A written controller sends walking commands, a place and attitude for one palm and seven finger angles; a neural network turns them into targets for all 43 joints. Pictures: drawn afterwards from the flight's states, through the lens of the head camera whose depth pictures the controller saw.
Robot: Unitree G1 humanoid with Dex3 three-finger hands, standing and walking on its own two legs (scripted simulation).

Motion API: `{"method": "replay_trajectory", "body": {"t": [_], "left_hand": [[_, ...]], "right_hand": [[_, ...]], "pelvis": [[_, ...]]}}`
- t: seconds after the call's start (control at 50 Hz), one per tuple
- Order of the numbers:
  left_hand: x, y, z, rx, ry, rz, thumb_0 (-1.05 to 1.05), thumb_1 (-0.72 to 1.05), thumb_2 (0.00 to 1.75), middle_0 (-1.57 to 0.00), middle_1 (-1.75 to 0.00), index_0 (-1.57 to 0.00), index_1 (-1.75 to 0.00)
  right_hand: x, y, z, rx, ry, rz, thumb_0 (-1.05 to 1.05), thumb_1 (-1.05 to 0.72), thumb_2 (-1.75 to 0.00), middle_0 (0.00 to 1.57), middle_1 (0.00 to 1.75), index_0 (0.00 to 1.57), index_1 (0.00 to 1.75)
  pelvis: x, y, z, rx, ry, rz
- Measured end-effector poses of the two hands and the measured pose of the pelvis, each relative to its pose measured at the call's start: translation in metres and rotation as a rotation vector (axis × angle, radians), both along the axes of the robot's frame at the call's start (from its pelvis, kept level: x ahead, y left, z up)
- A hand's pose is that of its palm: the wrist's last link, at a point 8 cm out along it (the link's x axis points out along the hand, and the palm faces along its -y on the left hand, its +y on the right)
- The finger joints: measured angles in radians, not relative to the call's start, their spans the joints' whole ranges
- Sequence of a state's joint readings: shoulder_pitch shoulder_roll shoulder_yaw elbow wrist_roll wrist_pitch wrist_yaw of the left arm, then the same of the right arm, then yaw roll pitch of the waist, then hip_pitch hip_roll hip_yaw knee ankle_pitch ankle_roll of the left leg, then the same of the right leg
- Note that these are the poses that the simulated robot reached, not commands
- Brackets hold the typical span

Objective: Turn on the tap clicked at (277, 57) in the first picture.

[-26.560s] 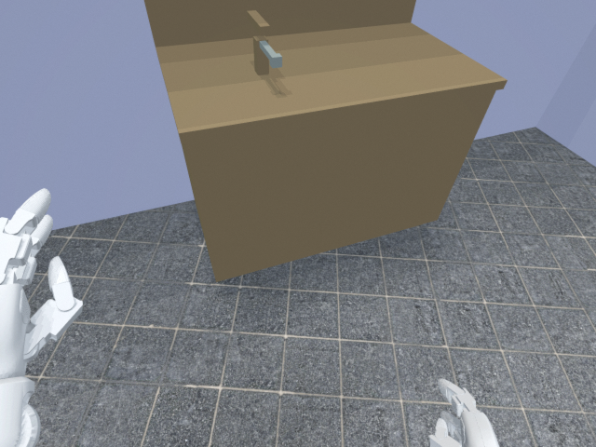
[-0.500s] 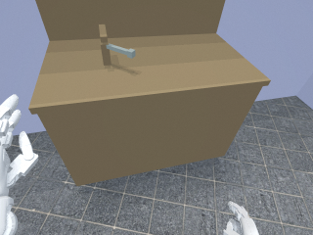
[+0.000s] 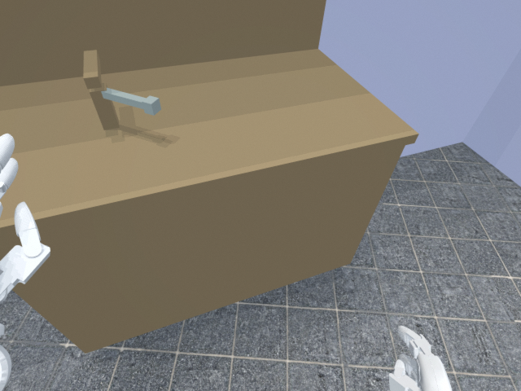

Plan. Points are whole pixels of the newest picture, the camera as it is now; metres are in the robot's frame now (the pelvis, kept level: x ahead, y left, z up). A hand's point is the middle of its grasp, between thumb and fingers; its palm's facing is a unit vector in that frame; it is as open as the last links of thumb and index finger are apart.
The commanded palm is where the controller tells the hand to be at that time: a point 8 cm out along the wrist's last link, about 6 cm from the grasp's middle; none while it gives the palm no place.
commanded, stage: take the last steps up to it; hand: left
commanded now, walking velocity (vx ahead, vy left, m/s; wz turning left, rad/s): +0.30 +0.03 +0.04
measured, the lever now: (151, 105) +0.65 +0.28 +0.10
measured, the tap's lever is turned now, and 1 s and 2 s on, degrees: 48 48 48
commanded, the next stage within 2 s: come to a stop and stand still in 0.50 s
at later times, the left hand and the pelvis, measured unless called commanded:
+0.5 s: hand (115, 159) +0.36 +0.22 +0.19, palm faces +0.47 -0.79 -0.40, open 7.4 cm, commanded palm +0.29 +0.26 +0.20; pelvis +0.14 -0.03 +0.01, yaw +1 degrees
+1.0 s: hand (138, 134) +0.42 +0.22 +0.19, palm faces +0.42 -0.81 -0.41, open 7.4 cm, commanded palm +0.37 +0.25 +0.20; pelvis +0.22 -0.03 +0.02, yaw +2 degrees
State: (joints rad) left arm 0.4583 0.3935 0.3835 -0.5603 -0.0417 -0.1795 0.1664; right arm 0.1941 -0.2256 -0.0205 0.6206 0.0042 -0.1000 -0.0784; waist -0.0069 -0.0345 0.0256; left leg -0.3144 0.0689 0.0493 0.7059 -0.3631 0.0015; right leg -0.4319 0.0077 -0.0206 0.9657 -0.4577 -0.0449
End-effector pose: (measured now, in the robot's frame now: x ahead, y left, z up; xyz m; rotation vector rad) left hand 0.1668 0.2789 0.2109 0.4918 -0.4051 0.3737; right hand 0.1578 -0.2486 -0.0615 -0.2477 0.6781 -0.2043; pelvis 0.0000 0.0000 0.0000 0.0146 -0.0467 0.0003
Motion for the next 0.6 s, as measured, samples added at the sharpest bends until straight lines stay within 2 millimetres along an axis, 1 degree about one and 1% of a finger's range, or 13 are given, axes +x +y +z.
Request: {"method": "replay_trajectory", "body": {"t": [0.06,0.1,0.14,0.18,0.22,0.26,0.3,0.34,0.4,0.44,0.48,0.54,0.6], "left_hand": [[0.024,-0.002,0.007,0.006,0.011,0.042,0.01,0.89,0.9,-0.21,-0.3,-0.21,-0.31],[0.039,-0.006,0.007,0.013,0.027,0.068,0.01,0.89,0.9,-0.21,-0.3,-0.21,-0.3],[0.05,-0.013,0.0,0.012,0.052,0.076,0.01,0.89,0.9,-0.2,-0.3,-0.2,-0.3],[0.059,-0.021,-0.011,-0.039,0.098,0.071,0.01,0.89,0.9,-0.2,-0.3,-0.2,-0.3],[0.066,-0.027,-0.02,-0.082,0.156,0.068,0.01,0.89,0.9,-0.2,-0.3,-0.2,-0.3],[0.071,-0.032,-0.023,-0.092,0.2,0.065,0.01,0.89,0.9,-0.21,-0.3,-0.21,-0.3],[0.079,-0.033,-0.019,-0.074,0.212,0.063,0.01,0.89,0.9,-0.21,-0.3,-0.21,-0.31],[0.089,-0.031,-0.011,-0.051,0.187,0.059,0.01,0.89,0.9,-0.21,-0.3,-0.21,-0.31],[0.108,-0.024,-0.001,-0.019,0.109,0.054,0.01,0.89,0.9,-0.21,-0.3,-0.21,-0.31],[0.123,-0.019,0.0,-0.001,0.062,0.054,0.01,0.89,0.9,-0.21,-0.3,-0.21,-0.31],[0.139,-0.018,-0.002,-0.007,0.06,0.066,0.01,0.89,0.9,-0.21,-0.3,-0.21,-0.31],[0.161,-0.023,-0.005,-0.017,0.107,0.079,0.01,0.89,0.9,-0.2,-0.3,-0.21,-0.3],[0.171,-0.037,-0.006,0.01,0.142,0.071,0.01,0.89,0.9,-0.2,-0.3,-0.2,-0.3]], "right_hand": [[0.015,0.004,-0.002,0.056,-0.004,0.007,0.01,-0.91,-0.89,0.2,0.3,0.2,0.3],[0.027,0.005,-0.008,0.09,0.002,0.031,0.01,-0.91,-0.89,0.2,0.3,0.2,0.3],[0.04,0.004,-0.019,0.111,0.026,0.055,0.01,-0.91,-0.89,0.2,0.3,0.2,0.3],[0.05,0.002,-0.024,0.119,0.08,0.071,0.01,-0.91,-0.89,0.2,0.3,0.2,0.3],[0.059,0.0,-0.022,0.121,0.118,0.077,0.01,-0.91,-0.89,0.2,0.3,0.2,0.3],[0.07,-0.004,-0.016,0.109,0.137,0.078,0.01,-0.91,-0.89,0.2,0.3,0.2,0.3],[0.082,-0.007,-0.009,0.088,0.142,0.08,0.01,-0.91,-0.89,0.2,0.3,0.2,0.3],[0.096,-0.009,-0.003,0.062,0.135,0.089,0.01,-0.91,-0.89,0.2,0.3,0.2,0.3],[0.124,-0.012,-0.001,0.027,0.086,0.089,0.01,-0.9,-0.89,0.2,0.3,0.2,0.3],[0.144,-0.014,-0.004,0.031,0.038,0.06,0.01,-0.9,-0.89,0.2,0.3,0.2,0.3],[0.159,-0.011,-0.003,0.064,0.004,0.039,0.01,-0.91,-0.89,0.2,0.3,0.2,0.3],[0.174,-0.005,-0.003,0.112,-0.015,0.05,0.01,-0.91,-0.89,0.2,0.3,0.2,0.3],[0.187,-0.002,-0.011,0.15,-0.009,0.078,0.01,-0.91,-0.89,0.2,0.3,0.2,0.3]], "pelvis": [[0.021,-0.01,0.007,0.0,0.008,0.013],[0.035,-0.019,0.006,-0.009,0.011,0.024],[0.046,-0.026,0.001,-0.02,0.007,0.043],[0.056,-0.03,0.004,-0.026,0.004,0.062],[0.068,-0.032,0.011,-0.017,0.014,0.057],[0.08,-0.033,0.018,-0.005,0.027,0.049],[0.09,-0.035,0.022,0.008,0.035,0.045],[0.1,-0.034,0.024,0.016,0.033,0.046],[0.118,-0.029,0.016,0.007,0.02,0.037],[0.127,-0.025,0.007,0.011,0.014,0.021],[0.135,-0.027,0.006,0.029,0.007,0.02],[0.149,-0.033,0.009,0.029,0.012,0.037],[0.164,-0.043,0.006,0.022,0.013,0.045]]}}
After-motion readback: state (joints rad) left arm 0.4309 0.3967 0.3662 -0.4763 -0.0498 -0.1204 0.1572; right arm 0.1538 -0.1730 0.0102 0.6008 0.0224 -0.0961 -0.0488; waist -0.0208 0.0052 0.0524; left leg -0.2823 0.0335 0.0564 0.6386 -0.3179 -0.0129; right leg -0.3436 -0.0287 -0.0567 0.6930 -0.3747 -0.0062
